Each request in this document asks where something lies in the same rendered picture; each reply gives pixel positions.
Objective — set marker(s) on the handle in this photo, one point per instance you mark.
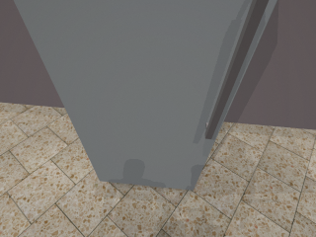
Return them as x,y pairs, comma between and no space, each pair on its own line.
249,29

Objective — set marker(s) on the fridge door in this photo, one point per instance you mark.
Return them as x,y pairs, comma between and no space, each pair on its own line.
139,79

